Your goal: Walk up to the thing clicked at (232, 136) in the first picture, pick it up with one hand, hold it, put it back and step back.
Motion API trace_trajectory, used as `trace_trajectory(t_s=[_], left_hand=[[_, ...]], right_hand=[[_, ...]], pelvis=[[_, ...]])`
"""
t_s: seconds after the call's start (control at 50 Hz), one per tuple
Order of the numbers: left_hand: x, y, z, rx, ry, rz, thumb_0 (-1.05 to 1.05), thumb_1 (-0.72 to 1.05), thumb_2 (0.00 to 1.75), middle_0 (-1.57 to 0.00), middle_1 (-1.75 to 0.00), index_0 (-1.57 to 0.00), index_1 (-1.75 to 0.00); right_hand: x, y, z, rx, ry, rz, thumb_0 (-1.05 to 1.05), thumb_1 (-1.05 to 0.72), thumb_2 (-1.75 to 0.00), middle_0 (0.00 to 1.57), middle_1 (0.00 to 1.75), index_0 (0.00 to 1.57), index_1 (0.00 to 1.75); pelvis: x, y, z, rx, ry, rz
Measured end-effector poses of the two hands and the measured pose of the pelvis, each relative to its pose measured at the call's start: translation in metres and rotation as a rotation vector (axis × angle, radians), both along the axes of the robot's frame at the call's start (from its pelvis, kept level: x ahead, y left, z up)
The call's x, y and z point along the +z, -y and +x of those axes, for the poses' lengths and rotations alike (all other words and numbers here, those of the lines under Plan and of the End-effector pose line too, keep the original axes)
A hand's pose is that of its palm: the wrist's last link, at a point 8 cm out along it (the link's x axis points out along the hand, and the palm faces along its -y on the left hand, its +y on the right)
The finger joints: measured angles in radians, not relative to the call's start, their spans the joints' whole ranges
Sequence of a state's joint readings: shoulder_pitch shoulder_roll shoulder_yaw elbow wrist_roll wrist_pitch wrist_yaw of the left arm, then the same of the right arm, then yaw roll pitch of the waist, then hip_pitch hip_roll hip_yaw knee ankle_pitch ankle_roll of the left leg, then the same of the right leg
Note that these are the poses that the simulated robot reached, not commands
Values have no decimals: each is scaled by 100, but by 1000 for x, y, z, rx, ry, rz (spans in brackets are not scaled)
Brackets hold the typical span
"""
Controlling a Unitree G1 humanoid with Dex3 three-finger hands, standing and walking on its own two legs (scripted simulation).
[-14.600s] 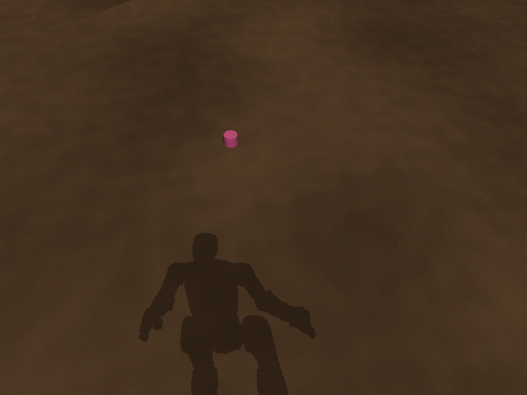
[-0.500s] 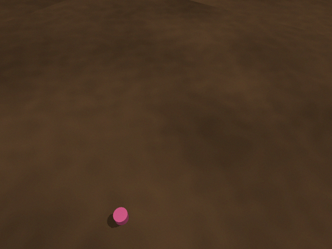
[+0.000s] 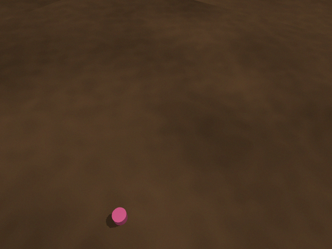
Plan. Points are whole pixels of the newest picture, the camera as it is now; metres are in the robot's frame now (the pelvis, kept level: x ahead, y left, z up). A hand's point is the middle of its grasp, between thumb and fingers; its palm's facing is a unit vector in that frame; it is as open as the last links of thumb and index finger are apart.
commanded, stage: walk up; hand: left
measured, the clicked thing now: (119, 216) +0.40 +0.23 -0.75
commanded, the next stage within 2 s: none
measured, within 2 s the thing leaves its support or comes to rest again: neither
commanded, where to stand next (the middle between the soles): +0.02 -0.01 m, yaw +0 degrees
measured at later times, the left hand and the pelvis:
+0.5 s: hand out of the picture -0.01 +0.25 -0.15, palm faces +0.01 -0.90 -0.43, open 7.3 cm; pelvis -0.06 -0.02 -0.01, yaw +2 degrees
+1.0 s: hand out of the picture +0.03 +0.24 -0.15, palm faces +0.04 -0.94 -0.35, open 7.3 cm; pelvis -0.04 -0.01 -0.01, yaw +2 degrees
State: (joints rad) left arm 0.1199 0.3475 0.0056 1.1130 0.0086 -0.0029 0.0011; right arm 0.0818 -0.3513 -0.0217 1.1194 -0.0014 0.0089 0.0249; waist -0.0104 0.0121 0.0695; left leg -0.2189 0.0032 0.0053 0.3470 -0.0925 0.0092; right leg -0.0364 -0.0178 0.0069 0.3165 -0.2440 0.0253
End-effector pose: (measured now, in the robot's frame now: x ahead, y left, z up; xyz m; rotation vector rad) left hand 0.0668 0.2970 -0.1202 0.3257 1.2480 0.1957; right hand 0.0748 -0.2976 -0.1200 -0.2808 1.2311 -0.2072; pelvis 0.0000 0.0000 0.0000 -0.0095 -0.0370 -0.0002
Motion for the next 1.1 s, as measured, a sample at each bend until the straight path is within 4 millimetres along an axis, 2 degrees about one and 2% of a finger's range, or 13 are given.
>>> trace_trajectory(t_s=[0.1,0.2,0.26,0.34,0.4,0.44,0.54,0.64,0.72,0.8,0.9,1.1], left_hand=[[0,-1,4,1,7,4,0,91,90,-21,-30,-21,-30],[-1,-6,2,3,28,45,0,91,90,-21,-30,-21,-30],[1,-5,-12,9,40,74,0,91,90,-21,-30,-21,-30],[1,1,-48,6,6,105,0,91,90,-21,-30,-21,-30],[7,3,-70,21,-32,109,0,91,90,-21,-30,-21,-30],[11,4,-78,29,-31,108,0,91,90,-21,-30,-21,-30],[9,2,-82,51,49,76,1,90,90,-21,-30,-21,-30],[-2,-1,-89,74,38,31,0,91,90,-21,-30,-21,-30],[-4,4,-84,62,40,13,1,91,90,-21,-30,-21,-30],[-3,12,-76,50,65,22,1,91,90,-21,-30,-21,-30],[2,14,-66,41,90,17,1,91,90,-21,-30,-21,-30],[6,7,-35,26,103,4,1,91,90,-21,-30,-21,-30]], right_hand=[[-1,2,-2,-8,-5,1,1,-90,-90,20,30,21,30],[-7,14,-6,-13,8,-14,1,-90,-90,20,30,21,30],[-15,26,-7,7,23,-23,1,-90,-90,20,30,21,30],[-25,37,-6,18,56,-25,1,-90,-90,20,30,21,30],[-22,36,-14,27,57,-13,1,-91,-90,20,30,20,30],[-21,33,-25,42,40,-7,1,-91,-90,20,30,20,30],[-22,24,-50,112,-55,-11,1,-91,-90,20,30,20,30],[-13,8,-55,123,-12,-15,1,-90,-90,20,30,21,30],[-4,9,-48,118,46,-14,1,-90,-90,20,30,21,30],[-7,18,-35,96,77,-12,1,-90,-90,20,30,21,30],[-6,18,-21,99,96,-18,1,-90,-90,20,30,21,30],[3,9,-18,84,80,-13,1,-90,-90,20,30,21,30]], pelvis=[[-1,1,-2,-1,-5,2],[-10,6,-23,1,-8,9],[-17,15,-36,1,-12,10],[-25,22,-51,1,-3,11],[-19,21,-58,1,-7,26],[-15,20,-61,12,-14,27],[-16,16,-60,64,-23,22],[-15,11,-58,65,1,41],[-13,16,-55,53,7,24],[-15,21,-51,52,22,-3],[-13,17,-48,56,15,7],[-5,12,-38,32,5,8]])
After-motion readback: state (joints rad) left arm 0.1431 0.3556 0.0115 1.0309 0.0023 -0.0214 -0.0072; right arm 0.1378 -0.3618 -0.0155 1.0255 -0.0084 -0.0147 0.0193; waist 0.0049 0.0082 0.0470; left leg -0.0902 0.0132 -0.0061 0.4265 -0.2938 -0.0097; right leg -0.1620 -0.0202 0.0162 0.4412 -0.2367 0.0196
